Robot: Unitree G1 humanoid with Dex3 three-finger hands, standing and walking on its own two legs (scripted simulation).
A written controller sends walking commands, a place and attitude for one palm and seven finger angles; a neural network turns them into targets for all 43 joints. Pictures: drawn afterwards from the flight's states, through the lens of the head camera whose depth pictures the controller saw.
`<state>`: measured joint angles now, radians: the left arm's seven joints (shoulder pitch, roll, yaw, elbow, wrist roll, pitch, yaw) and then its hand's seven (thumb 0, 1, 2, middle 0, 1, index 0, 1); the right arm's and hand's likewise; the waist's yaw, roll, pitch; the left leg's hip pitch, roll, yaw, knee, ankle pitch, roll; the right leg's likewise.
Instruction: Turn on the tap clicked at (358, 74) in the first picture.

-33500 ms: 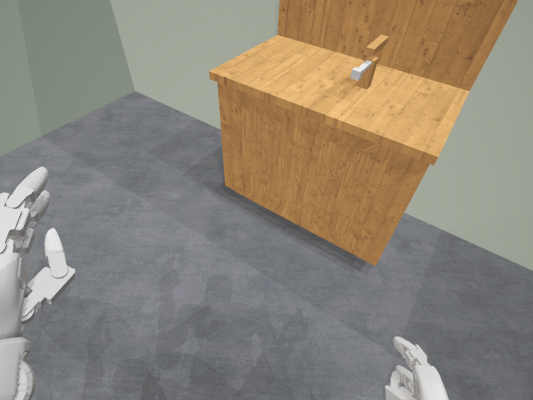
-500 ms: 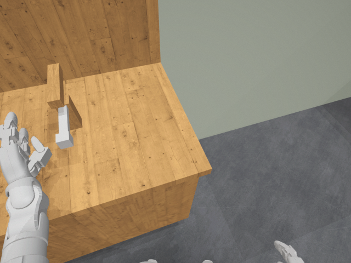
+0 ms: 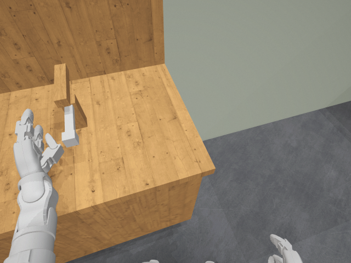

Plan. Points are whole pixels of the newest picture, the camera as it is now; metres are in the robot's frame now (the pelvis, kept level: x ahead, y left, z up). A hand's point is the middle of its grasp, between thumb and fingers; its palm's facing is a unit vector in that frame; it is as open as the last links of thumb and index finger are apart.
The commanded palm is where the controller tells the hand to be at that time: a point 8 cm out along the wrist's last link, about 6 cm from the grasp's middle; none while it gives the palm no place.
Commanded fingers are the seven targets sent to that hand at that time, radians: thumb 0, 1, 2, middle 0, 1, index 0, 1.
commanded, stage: reach beside the lever's end, fingers flat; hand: left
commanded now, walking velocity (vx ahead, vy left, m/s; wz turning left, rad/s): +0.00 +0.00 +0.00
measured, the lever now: (70, 138) +0.37 +0.27 +0.06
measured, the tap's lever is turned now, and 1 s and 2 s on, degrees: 0 1 23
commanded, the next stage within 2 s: push the lever round in 0.36 s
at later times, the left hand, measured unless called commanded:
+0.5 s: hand (63, 149) +0.35 +0.28 +0.05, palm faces +0.52 -0.85 -0.09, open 7.8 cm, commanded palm +0.29 +0.32 +0.05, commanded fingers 0.00 0.90 0.90 -0.15 -0.15 -0.15 -0.15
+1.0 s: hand (70, 152) +0.34 +0.27 +0.05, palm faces +0.56 -0.82 -0.09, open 7.8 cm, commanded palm +0.30 +0.30 +0.05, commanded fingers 0.00 0.90 0.90 -0.15 -0.15 -0.15 -0.15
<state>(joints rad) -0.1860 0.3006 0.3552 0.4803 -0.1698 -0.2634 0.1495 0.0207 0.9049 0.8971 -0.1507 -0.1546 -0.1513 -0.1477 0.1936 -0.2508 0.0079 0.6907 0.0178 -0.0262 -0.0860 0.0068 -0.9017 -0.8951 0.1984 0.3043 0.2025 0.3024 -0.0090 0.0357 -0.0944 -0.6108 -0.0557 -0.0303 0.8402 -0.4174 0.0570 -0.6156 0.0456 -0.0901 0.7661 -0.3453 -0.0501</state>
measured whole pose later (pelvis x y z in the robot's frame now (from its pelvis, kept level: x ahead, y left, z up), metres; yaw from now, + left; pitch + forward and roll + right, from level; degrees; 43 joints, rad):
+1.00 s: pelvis +0.00 -0.01 +0.00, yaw +0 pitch +11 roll -2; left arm -0.17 0.25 0.36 0.48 -0.12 -0.31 0.25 0.03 0.90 0.90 -0.15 -0.16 -0.15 -0.15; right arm 0.19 -0.24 0.00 0.69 0.00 -0.02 -0.07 0.01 -0.90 -0.90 0.20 0.30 0.20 0.30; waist -0.02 0.03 -0.09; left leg -0.63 -0.05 -0.03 0.86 -0.43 0.04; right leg -0.64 0.06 -0.09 0.79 -0.36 -0.06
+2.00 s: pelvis -0.01 -0.02 +0.00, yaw +0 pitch +11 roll -2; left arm -0.31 0.11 0.25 0.57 0.00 -0.26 0.62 0.01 0.93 0.91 -0.15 -0.15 -0.15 -0.15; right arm 0.18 -0.22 -0.01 0.71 -0.03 0.03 -0.04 0.01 -0.90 -0.90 0.20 0.30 0.20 0.30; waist -0.03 0.04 -0.13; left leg -0.64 -0.05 -0.04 0.87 -0.42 0.04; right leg -0.65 0.05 -0.10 0.80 -0.36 -0.07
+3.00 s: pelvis +0.00 -0.03 -0.01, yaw +1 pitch +14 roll -1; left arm -0.59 0.03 0.32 0.81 0.09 -0.21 0.89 0.01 0.95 0.91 -0.15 -0.15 -0.15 -0.15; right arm 0.18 -0.21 -0.03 0.77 -0.09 0.04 0.02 0.01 -0.90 -0.90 0.20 0.30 0.20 0.30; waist -0.06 0.04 -0.16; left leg -0.70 -0.05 -0.06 0.89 -0.43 0.02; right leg -0.71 0.05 -0.13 0.83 -0.37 -0.09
